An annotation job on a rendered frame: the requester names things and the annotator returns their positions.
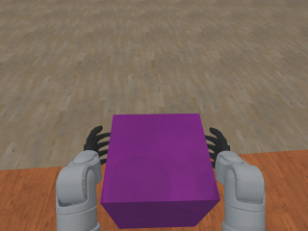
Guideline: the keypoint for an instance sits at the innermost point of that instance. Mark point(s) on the robot left forearm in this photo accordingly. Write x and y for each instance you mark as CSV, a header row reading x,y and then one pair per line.
x,y
76,194

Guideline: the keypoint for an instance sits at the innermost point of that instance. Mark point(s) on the robot right forearm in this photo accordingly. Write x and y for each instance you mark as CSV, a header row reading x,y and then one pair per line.
x,y
244,193

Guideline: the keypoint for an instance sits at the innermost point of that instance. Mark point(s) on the carton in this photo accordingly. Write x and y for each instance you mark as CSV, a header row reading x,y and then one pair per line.
x,y
158,172

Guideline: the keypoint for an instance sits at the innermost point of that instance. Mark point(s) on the robot left hand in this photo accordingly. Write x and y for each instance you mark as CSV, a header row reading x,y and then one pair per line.
x,y
92,142

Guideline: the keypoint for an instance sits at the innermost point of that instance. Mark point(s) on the robot right hand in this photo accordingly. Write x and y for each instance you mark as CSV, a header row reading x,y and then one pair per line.
x,y
220,144

